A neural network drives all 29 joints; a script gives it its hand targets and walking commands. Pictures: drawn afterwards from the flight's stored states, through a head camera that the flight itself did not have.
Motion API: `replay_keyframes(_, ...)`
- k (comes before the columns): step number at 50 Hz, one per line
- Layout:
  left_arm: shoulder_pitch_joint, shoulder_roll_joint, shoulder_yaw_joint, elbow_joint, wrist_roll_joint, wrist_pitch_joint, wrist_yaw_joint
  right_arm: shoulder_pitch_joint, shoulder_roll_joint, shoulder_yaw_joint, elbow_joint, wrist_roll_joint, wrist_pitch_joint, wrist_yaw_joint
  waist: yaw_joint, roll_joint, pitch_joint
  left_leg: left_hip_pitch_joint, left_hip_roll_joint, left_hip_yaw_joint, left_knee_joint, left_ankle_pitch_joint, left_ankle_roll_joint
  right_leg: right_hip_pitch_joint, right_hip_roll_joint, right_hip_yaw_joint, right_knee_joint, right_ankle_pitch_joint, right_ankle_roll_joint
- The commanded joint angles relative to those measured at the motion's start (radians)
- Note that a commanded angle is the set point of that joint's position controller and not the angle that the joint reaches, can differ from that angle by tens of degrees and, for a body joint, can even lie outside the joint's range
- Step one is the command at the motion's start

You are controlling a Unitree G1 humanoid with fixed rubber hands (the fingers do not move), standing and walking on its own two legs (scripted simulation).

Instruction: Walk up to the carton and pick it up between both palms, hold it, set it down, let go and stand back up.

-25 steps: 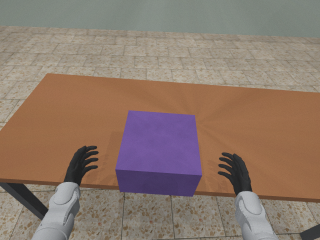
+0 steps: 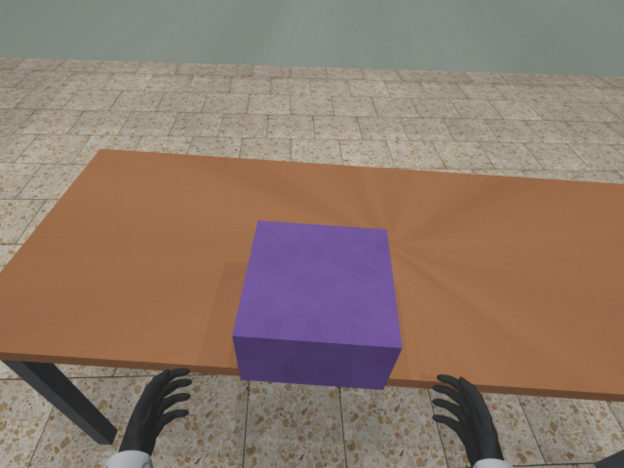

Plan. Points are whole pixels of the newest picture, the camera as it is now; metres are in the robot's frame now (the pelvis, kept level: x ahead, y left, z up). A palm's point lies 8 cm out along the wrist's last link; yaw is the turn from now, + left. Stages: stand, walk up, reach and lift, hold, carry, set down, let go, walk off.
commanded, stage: set down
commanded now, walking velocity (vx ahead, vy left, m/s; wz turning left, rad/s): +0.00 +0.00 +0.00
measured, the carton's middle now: (317, 300) +0.41 -0.02 -0.07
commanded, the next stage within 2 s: let go in 1.40 s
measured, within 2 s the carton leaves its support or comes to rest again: neither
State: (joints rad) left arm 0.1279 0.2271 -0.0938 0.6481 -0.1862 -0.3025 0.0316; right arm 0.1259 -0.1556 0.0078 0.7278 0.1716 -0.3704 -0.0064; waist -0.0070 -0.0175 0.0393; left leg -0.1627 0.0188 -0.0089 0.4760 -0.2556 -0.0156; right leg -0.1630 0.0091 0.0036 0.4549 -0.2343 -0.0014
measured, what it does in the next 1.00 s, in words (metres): stands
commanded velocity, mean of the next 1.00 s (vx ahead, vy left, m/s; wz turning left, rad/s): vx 0.00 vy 0.00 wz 0.00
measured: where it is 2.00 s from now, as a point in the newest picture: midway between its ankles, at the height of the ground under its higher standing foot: outside the picture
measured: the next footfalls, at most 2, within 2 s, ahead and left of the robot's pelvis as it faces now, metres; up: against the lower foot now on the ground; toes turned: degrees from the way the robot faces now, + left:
none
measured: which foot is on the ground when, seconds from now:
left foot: down 0.00-1.00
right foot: down 0.00-1.00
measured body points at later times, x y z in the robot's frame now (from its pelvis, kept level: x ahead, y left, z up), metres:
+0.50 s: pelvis +0.01 +0.00 +0.00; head +0.00 +0.02 +0.45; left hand +0.19 +0.22 -0.07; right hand +0.19 -0.22 -0.06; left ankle +0.00 +0.13 -0.74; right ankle +0.01 -0.12 -0.74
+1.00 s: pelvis +0.01 +0.00 +0.01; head +0.01 +0.01 +0.45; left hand +0.19 +0.23 -0.08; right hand +0.17 -0.21 -0.07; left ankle +0.00 +0.13 -0.74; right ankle +0.01 -0.12 -0.74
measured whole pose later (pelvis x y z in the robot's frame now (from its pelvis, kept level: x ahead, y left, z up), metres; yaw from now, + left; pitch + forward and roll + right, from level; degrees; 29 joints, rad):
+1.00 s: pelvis +0.01 +0.00 +0.01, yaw -1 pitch -6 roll -1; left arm 0.21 0.22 -0.03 0.52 -0.05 0.06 0.01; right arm 0.23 -0.13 -0.02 0.64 0.01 -0.20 -0.01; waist 0.02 0.00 0.09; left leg -0.04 0.04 0.02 0.39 -0.25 -0.02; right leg -0.04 0.02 0.03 0.36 -0.21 0.00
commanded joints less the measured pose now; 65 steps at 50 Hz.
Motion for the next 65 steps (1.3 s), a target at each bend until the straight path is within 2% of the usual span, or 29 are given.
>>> replay_keyframes(1, -0.199, 0.183, 0.056, -0.330, -0.042, -0.078, 0.006, -0.171, -0.082, -0.062, -0.340, -0.014, -0.080, -0.021, 0.011, -0.029, -0.227, -0.016, -0.036, 0.049, -0.062, 0.193, -0.036, 0.086, -0.010, 0.031, -0.074, 0.173, -0.017)
replay_keyframes(4, -0.157, 0.168, 0.049, -0.276, -0.043, -0.069, 0.005, -0.155, -0.078, -0.037, -0.282, -0.024, -0.066, -0.024, -0.023, -0.006, -0.184, -0.042, -0.035, 0.044, -0.061, 0.154, -0.021, 0.067, -0.019, 0.043, -0.064, 0.179, -0.006)
replay_keyframes(5, -0.178, 0.194, 0.056, -0.332, -0.048, -0.081, 0.008, -0.156, -0.069, -0.033, -0.348, -0.007, -0.072, -0.024, 0.007, 0.006, -0.205, -0.048, -0.034, 0.054, -0.059, 0.153, -0.017, 0.079, -0.020, 0.047, -0.063, 0.172, -0.003)
replay_keyframes(7, -0.083, 0.079, 0.010, -0.163, 0.048, 0.004, 0.025, -0.125, -0.141, -0.045, -0.079, -0.035, -0.017, 0.016, 0.020, 0.124, -0.085, -0.001, -0.002, 0.023, -0.107, 0.136, -0.057, 0.039, 0.006, 0.015, -0.094, 0.021, -0.042)
replay_keyframes(11, -0.131, 0.138, 0.036, -0.211, 0.002, 0.064, 0.003, -0.139, -0.104, -0.057, -0.232, -0.053, 0.020, -0.020, 0.002, -0.003, -0.111, -0.027, -0.021, 0.052, -0.100, 0.077, -0.027, 0.060, -0.012, 0.026, -0.114, 0.029, -0.026)
replay_keyframes(13, -0.154, 0.146, 0.060, -0.261, 0.017, 0.072, 0.013, -0.140, -0.101, -0.078, -0.243, -0.059, 0.042, -0.016, 0.004, 0.005, -0.102, -0.001, -0.011, 0.032, -0.113, 0.115, -0.026, 0.057, -0.005, 0.011, -0.111, 0.051, -0.023)
replay_keyframes(14, -0.102, 0.073, 0.034, -0.174, 0.067, 0.121, 0.023, -0.120, -0.146, -0.085, -0.093, -0.080, 0.073, 0.007, -0.012, 0.075, -0.066, 0.033, -0.001, 0.021, -0.131, 0.151, -0.054, 0.042, 0.011, -0.001, -0.121, 0.045, -0.044)
replay_keyframes(15, -0.096, 0.133, 0.069, -0.255, 0.034, 0.105, 0.014, -0.119, -0.127, -0.078, -0.212, -0.065, 0.058, -0.004, 0.030, 0.011, -0.109, 0.019, -0.007, 0.040, -0.113, 0.176, -0.047, 0.063, 0.010, 0.013, -0.125, 0.077, -0.029)
replay_keyframes(18, -0.072, 0.098, 0.066, -0.211, 0.079, 0.154, 0.015, -0.098, -0.136, -0.082, -0.144, -0.091, 0.078, 0.004, 0.024, 0.040, -0.110, 0.045, -0.010, 0.046, -0.113, 0.220, -0.056, 0.090, 0.010, 0.024, -0.134, 0.110, -0.036)
replay_keyframes(20, -0.044, 0.133, 0.075, -0.333, 0.047, 0.131, 0.016, -0.057, -0.126, -0.084, -0.274, -0.072, 0.043, -0.007, 0.025, 0.007, -0.144, 0.054, -0.013, 0.044, -0.103, 0.266, -0.046, 0.109, 0.008, 0.007, -0.116, 0.186, -0.024)
replay_keyframes(22, -0.043, 0.081, 0.052, -0.213, 0.093, 0.190, 0.003, -0.060, -0.157, -0.091, -0.110, -0.104, 0.088, 0.002, 0.004, 0.034, -0.062, 0.061, -0.007, 0.040, -0.128, 0.233, -0.057, 0.072, 0.023, 0.001, -0.139, 0.124, -0.030)
replay_keyframes(23, -0.060, 0.146, 0.078, -0.314, 0.053, 0.155, 0.004, -0.024, -0.109, -0.067, -0.279, -0.074, 0.056, -0.012, 0.028, 0.003, -0.112, 0.047, -0.020, 0.051, -0.113, 0.237, -0.042, 0.115, 0.004, 0.017, -0.141, 0.178, -0.018)
replay_keyframes(24, -0.030, 0.113, 0.072, -0.256, 0.079, 0.192, 0.005, -0.042, -0.115, -0.067, -0.202, -0.081, 0.076, 0.000, 0.019, 0.034, -0.087, 0.057, -0.023, 0.051, -0.121, 0.229, -0.045, 0.112, 0.004, 0.005, -0.136, 0.179, -0.018)
replay_keyframes(25, -0.029, 0.110, 0.072, -0.370, 0.086, 0.172, 0.021, -0.046, -0.126, -0.072, -0.265, -0.067, 0.061, 0.007, 0.055, 0.062, -0.130, 0.059, -0.014, 0.049, -0.121, 0.274, -0.048, 0.118, 0.014, -0.008, -0.123, 0.189, -0.025)
replay_keyframes(27, -0.048, 0.097, 0.063, -0.233, 0.107, 0.219, -0.002, -0.043, -0.109, -0.052, -0.162, -0.108, 0.097, -0.004, 0.022, 0.022, -0.047, 0.048, -0.016, 0.057, -0.129, 0.189, -0.040, 0.115, 0.001, 0.019, -0.140, 0.184, -0.022)
replay_keyframes(28, -0.053, 0.123, 0.077, -0.354, 0.082, 0.196, 0.000, -0.036, -0.085, -0.066, -0.298, -0.104, 0.081, -0.015, 0.029, 0.013, -0.081, 0.041, -0.015, 0.050, -0.125, 0.206, -0.036, 0.130, 0.003, 0.011, -0.136, 0.180, -0.009)
replay_keyframes(30, -0.011, 0.096, 0.051, -0.269, 0.101, 0.241, -0.001, -0.020, -0.121, -0.080, -0.178, -0.112, 0.101, -0.003, -0.007, 0.068, -0.037, 0.100, -0.013, 0.044, -0.123, 0.235, -0.054, 0.092, 0.020, -0.005, -0.142, 0.167, -0.026)
replay_keyframes(31, -0.023, 0.101, 0.060, -0.263, 0.106, 0.254, -0.001, -0.010, -0.112, -0.071, -0.196, -0.112, 0.102, -0.003, 0.025, 0.081, -0.036, 0.085, -0.017, 0.049, -0.126, 0.224, -0.052, 0.096, 0.021, -0.005, -0.157, 0.129, -0.031)
replay_keyframes(34, -0.015, 0.138, 0.086, -0.353, 0.091, 0.250, -0.013, 0.030, -0.071, -0.068, -0.275, -0.122, 0.108, -0.019, 0.020, 0.010, -0.068, 0.076, -0.022, 0.057, -0.117, 0.221, -0.033, 0.123, 0.002, 0.005, -0.141, 0.240, -0.012)
replay_keyframes(37, -0.007, 0.129, 0.087, -0.439, 0.089, 0.228, -0.003, 0.044, -0.096, -0.071, -0.352, -0.108, 0.081, -0.014, 0.032, 0.032, -0.113, 0.082, -0.013, 0.050, -0.115, 0.279, -0.039, 0.154, 0.015, 0.005, -0.121, 0.300, -0.012)
replay_keyframes(38, 0.002, 0.108, 0.081, -0.269, 0.131, 0.284, -0.005, 0.029, -0.112, -0.062, -0.172, -0.132, 0.119, -0.002, 0.022, 0.073, -0.050, 0.097, -0.018, 0.055, -0.130, 0.249, -0.050, 0.132, 0.015, 0.005, -0.141, 0.253, -0.025)
replay_keyframes(39, 0.007, 0.120, 0.092, -0.320, 0.112, 0.275, -0.017, 0.047, -0.090, -0.060, -0.260, -0.133, 0.107, -0.015, 0.029, 0.040, -0.060, 0.098, -0.017, 0.071, -0.123, 0.258, -0.046, 0.135, 0.013, 0.010, -0.146, 0.264, -0.011)
replay_keyframes(41, 0.015, 0.107, 0.091, -0.210, 0.141, 0.334, -0.030, 0.041, -0.095, -0.062, -0.143, -0.156, 0.139, -0.016, 0.014, 0.062, 0.014, 0.106, -0.013, 0.059, -0.142, 0.233, -0.043, 0.106, 0.023, -0.009, -0.150, 0.216, -0.014)
replay_keyframes(45, 0.002, 0.129, 0.107, -0.505, 0.075, 0.245, -0.005, 0.065, -0.068, -0.087, -0.417, -0.133, 0.067, -0.019, 0.038, -0.003, -0.148, 0.104, -0.019, 0.073, -0.102, 0.357, -0.030, 0.163, 0.022, 0.011, -0.124, 0.355, -0.002)
replay_keyframes(46, 0.032, 0.115, 0.114, -0.273, 0.132, 0.312, -0.024, 0.073, -0.065, -0.065, -0.233, -0.159, 0.106, -0.021, 0.017, 0.013, -0.010, 0.105, -0.026, 0.056, -0.119, 0.289, -0.027, 0.114, 0.009, 0.003, -0.143, 0.329, 0.003)
replay_keyframes(48, 0.007, 0.088, 0.108, -0.206, 0.165, 0.352, -0.022, 0.001, -0.102, -0.068, -0.167, -0.179, 0.137, -0.008, 0.031, 0.074, 0.005, 0.116, -0.015, 0.070, -0.148, 0.227, -0.039, 0.113, 0.022, 0.001, -0.157, 0.191, -0.012)
replay_keyframes(51, -0.030, 0.140, 0.102, -0.434, 0.091, 0.296, -0.006, 0.034, -0.079, -0.093, -0.374, -0.146, 0.103, -0.017, 0.035, 0.000, -0.093, 0.108, -0.017, 0.074, -0.125, 0.241, -0.017, 0.128, 0.024, -0.001, -0.143, 0.183, -0.008)
replay_keyframes(57, -0.022, 0.107, 0.094, -0.233, 0.131, 0.370, -0.018, 0.008, -0.079, -0.057, -0.211, -0.179, 0.159, -0.006, 0.029, 0.040, -0.021, 0.102, -0.002, 0.080, -0.143, 0.167, -0.018, 0.098, 0.020, -0.003, -0.151, 0.145, -0.010)
replay_keyframes(65, -0.056, 0.132, 0.107, -0.301, 0.128, 0.376, -0.010, -0.026, -0.056, -0.078, -0.246, -0.194, 0.164, -0.011, 0.027, 0.031, -0.027, 0.072, -0.006, 0.087, -0.138, 0.125, -0.003, 0.098, 0.008, -0.001, -0.141, 0.093, -0.006)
